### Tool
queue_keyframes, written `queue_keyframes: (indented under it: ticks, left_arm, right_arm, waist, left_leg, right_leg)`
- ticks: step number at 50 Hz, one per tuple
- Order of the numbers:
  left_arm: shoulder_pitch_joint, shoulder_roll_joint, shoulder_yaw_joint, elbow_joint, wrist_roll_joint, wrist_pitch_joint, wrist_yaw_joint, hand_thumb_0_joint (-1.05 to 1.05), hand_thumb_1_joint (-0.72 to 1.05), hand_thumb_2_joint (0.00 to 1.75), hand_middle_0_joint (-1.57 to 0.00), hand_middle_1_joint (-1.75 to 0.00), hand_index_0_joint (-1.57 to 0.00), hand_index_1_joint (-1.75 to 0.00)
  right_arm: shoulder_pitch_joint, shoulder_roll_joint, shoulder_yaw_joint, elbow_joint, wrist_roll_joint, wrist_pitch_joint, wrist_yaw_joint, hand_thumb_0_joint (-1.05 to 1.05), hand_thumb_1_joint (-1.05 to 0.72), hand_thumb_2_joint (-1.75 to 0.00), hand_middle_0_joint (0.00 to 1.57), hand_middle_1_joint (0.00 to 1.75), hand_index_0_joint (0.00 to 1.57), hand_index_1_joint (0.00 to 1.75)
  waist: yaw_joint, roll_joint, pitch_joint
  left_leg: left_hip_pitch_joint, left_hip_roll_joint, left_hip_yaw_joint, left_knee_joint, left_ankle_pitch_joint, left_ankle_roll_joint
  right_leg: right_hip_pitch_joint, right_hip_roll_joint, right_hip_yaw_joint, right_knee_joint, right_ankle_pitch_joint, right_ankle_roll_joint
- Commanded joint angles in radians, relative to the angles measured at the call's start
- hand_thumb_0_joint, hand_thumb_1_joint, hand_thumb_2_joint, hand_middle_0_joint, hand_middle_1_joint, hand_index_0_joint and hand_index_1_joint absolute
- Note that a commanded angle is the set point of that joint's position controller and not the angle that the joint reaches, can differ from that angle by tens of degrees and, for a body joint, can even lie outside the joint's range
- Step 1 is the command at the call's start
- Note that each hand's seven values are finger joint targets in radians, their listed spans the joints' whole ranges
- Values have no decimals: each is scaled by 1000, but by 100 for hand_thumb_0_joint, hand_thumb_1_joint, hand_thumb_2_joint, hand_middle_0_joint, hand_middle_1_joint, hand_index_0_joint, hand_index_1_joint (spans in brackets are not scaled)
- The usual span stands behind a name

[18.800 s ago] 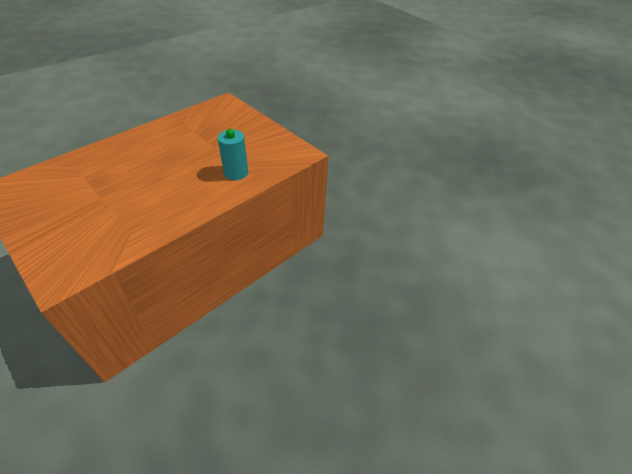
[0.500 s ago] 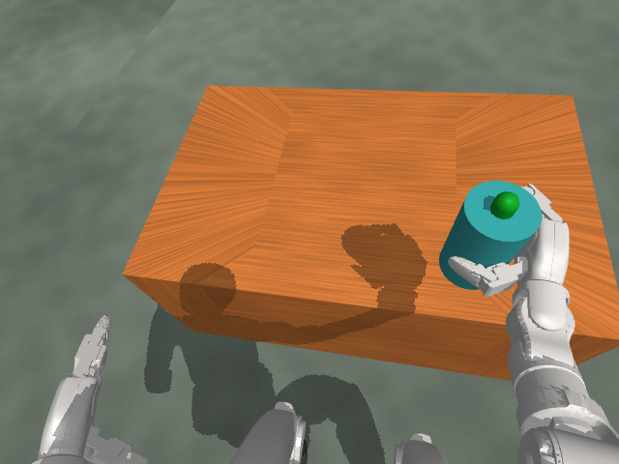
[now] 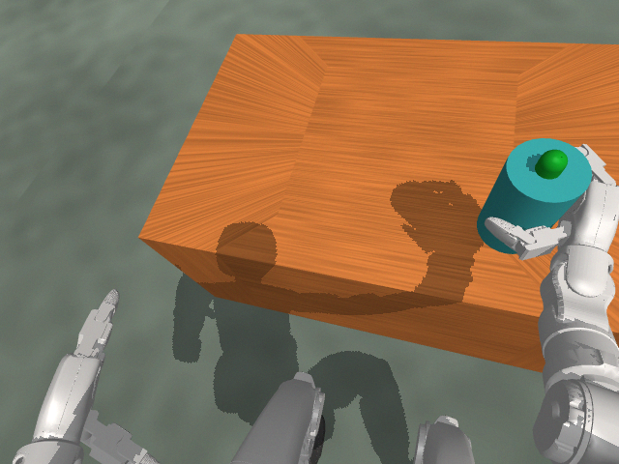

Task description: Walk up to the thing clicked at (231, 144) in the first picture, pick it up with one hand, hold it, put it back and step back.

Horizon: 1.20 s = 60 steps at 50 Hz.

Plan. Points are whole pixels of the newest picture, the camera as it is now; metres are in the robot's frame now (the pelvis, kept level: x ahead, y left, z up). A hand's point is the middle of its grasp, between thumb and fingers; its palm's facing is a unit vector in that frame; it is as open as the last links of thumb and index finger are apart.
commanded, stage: crouch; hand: right
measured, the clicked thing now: (529, 196) +0.49 -0.15 +0.00
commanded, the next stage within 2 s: lower in 0.32 s
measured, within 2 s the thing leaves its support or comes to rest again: neither
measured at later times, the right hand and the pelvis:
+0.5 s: hand (523, 200) +0.51 -0.16 -0.04, palm faces +0.15 +0.99 -0.01, open 11.3 cm; pelvis -0.01 +0.00 -0.03, yaw +0 degrees
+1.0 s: hand (509, 216) +0.53 -0.16 -0.11, palm faces +0.14 +0.99 -0.01, open 11.3 cm; pelvis -0.03 +0.00 -0.07, yaw +1 degrees
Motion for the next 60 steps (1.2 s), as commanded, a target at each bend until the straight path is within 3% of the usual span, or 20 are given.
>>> queue_keyframes:
  ticks: [1, 6, 7, 9, 13, 18, 21, 24, 26, 29, 32, 33, 37, 39, 41, 44, 46, 49, 51, 60]
  left_arm:
    - [81, 154, 102, -187, -6, -45, 15, 0, -50, 3, -4, -6, -6, -4]
    - [53, 185, 124, -222, -8, -45, 14, 0, -50, 3, -4, -6, -6, -4]
    - [60, 192, 135, -220, -7, -44, 15, 0, -50, 3, -4, -6, -6, -4]
    - [51, 204, 142, -257, -9, -43, 16, 0, -50, 3, -4, -6, -6, -4]
    - [67, 149, 75, -241, -9, -37, 8, 0, -50, 3, -4, -5, -6, -4]
    - [52, 162, 73, -282, -6, -38, 11, 0, -50, 2, -4, -6, -6, -4]
    - [83, 180, 96, -279, -5, -38, 13, 0, -50, 3, -4, -6, -6, -4]
    - [88, 139, 47, -276, -4, -39, 7, 0, -52, 4, -4, -5, -5, -4]
    - [64, 123, 7, -309, 0, -45, 5, 0, -52, 3, -4, -5, -5, -4]
    - [80, 161, 38, -367, 0, -49, 6, 0, -52, 4, -4, -5, -5, -4]
    - [100, 191, 79, -386, 1, -48, 6, 0, -53, 4, -4, -5, -5, -4]
    - [104, 214, 107, -399, -2, -49, 7, 0, -53, 4, -4, -5, -5, -5]
    - [120, 191, 83, -361, 1, -49, 1, 0, -53, 5, -4, -5, -4, -5]
    - [92, 224, 126, -380, -4, -55, 6, 0, -53, 5, -4, -5, -4, -4]
    - [84, 214, 113, -377, -2, -53, 3, 0, -54, 6, -4, -5, -4, -5]
    - [77, 242, 141, -416, -7, -53, 6, 0, -53, 6, -4, -4, -4, -4]
    - [102, 217, 121, -386, -8, -49, 3, 0, -53, 5, -4, -5, -4, -4]
    - [94, 223, 125, -437, -11, -53, 6, 0, -53, 5, -4, -4, -4, -4]
    - [135, 211, 118, -390, -7, -50, 2, 0, -53, 5, -4, -5, -4, -4]
    - [98, 258, 172, -445, -16, -56, 4, 0, -56, 6, -4, -4, -3, -5]
  right_arm:
    - [-442, -202, -22, -234, 19, -94, 3, 0, -2, -124, 118, 135, 123, 135]
    - [-477, -234, -34, -253, 17, -96, 5, 0, -3, -127, 121, 139, 126, 139]
    - [-498, -276, -58, -255, 12, -99, -1, 0, -2, -127, 121, 139, 126, 139]
    - [-498, -250, -45, -235, 9, -93, -2, 0, -3, -126, 120, 138, 125, 138]
    - [-525, -265, -39, -216, -1, -99, 11, 0, 2, -125, 118, 137, 124, 137]
    - [-554, -297, -53, -181, -4, -92, 14, 0, 3, -125, 117, 137, 123, 137]
    - [-561, -313, -56, -192, -8, -89, 14, 0, 2, -125, 117, 137, 123, 137]
    - [-540, -279, -51, -112, -6, -80, 21, 0, 3, -132, 122, 145, 129, 145]
    - [-559, -305, -60, -99, -15, -90, 23, 0, 4, -131, 120, 143, 127, 143]
    - [-567, -334, -75, -87, -24, -101, 20, 0, 2, -129, 119, 141, 126, 141]
    - [-590, -394, -101, -113, -33, -106, 12, 0, 1, -131, 121, 143, 127, 143]
    - [-590, -392, -101, -120, -31, -105, 13, 0, 0, -131, 121, 142, 127, 142]
    - [-614, -392, -95, -158, -26, -107, 13, 0, 5, -131, 121, 143, 127, 143]
    - [-634, -425, -91, -193, -36, -106, 13, 0, 8, -128, 118, 140, 124, 140]
    - [-617, -372, -61, -169, -35, -101, 18, 0, 10, -128, 117, 139, 123, 140]
    - [-638, -441, -85, -200, -44, -101, 14, 0, 10, -128, 118, 140, 124, 140]
    - [-606, -396, -71, -138, -38, -88, 22, 0, 7, -131, 120, 143, 127, 143]
    - [-622, -444, -97, -180, -41, -90, 21, 0, 5, -133, 122, 145, 129, 145]
    - [-606, -419, -83, -143, -38, -86, 26, 0, 2, -135, 124, 147, 131, 147]
    - [-595, -457, -106, -178, -38, -80, 30, 0, 0, -137, 127, 150, 134, 150]
  waist:
    - [16, -268, -609]
    - [25, -265, -632]
    - [24, -263, -632]
    - [45, -238, -631]
    - [38, -299, -614]
    - [43, -279, -622]
    - [60, -314, -642]
    - [69, -269, -575]
    - [66, -266, -574]
    - [94, -268, -594]
    - [84, -318, -631]
    - [112, -316, -640]
    - [96, -383, -638]
    - [104, -410, -692]
    - [114, -409, -659]
    - [106, -438, -707]
    - [120, -405, -647]
    - [123, -406, -682]
    - [129, -423, -633]
    - [145, -414, -684]
  left_leg:
    - [310, -44, 24, -95, 367, 48]
    - [332, -39, 13, -78, 364, 49]
    - [335, -39, 7, -83, 355, 45]
    - [317, -42, 16, -81, 326, 48]
    - [257, -43, 21, -60, 310, 53]
    - [279, -39, 8, -57, 268, 49]
    - [250, -43, 13, -44, 289, 51]
    - [231, -44, 14, -39, 273, 50]
    - [207, -44, 14, -18, 257, 50]
    - [194, -42, 13, -2, 224, 51]
    - [169, -46, 14, 13, 218, 53]
    - [170, -45, 17, 20, 230, 52]
    - [106, -49, 26, 56, 238, 59]
    - [89, -49, 24, 67, 244, 58]
    - [61, -51, 34, 78, 228, 61]
    - [66, -49, 30, 85, 225, 61]
    - [62, -49, 32, 86, 214, 60]
    - [81, -47, 24, 91, 231, 57]
    - [39, -49, 23, 103, 223, 59]
    - [38, -49, 28, 139, 241, 58]
  right_leg:
    - [374, 38, 0, -140, 472, -16]
    - [314, 40, -5, -117, 422, -23]
    - [304, 42, -8, -109, 400, -27]
    - [293, 41, 1, -113, 372, -26]
    - [307, 39, 8, -104, 399, -21]
    - [236, 44, 1, -92, 309, -24]
    - [274, 39, 6, -75, 354, -24]
    - [192, 42, 6, -60, 314, -29]
    - [149, 41, 9, -42, 296, -30]
    - [145, 40, 14, -26, 265, -28]
    - [168, 41, 15, -17, 268, -29]
    - [177, 40, 19, -8, 285, -28]
    - [190, 34, 23, 16, 344, -22]
    - [228, 31, 27, 39, 370, -20]
    - [212, 28, 35, 37, 361, -17]
    - [233, 26, 35, 53, 369, -16]
    - [163, 32, 32, 56, 316, -19]
    - [160, 33, 26, 73, 311, -22]
    - [133, 33, 22, 85, 305, -21]
    - [111, 30, 30, 120, 325, -26]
